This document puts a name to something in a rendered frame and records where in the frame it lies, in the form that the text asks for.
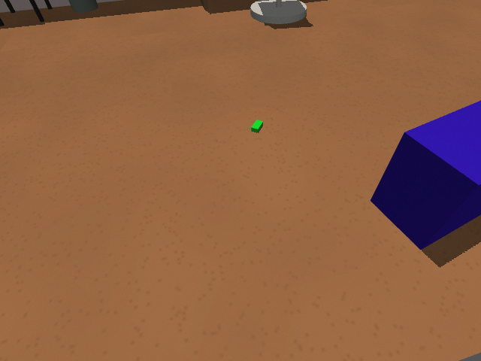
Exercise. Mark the office chair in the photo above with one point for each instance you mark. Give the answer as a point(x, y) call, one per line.
point(278, 11)

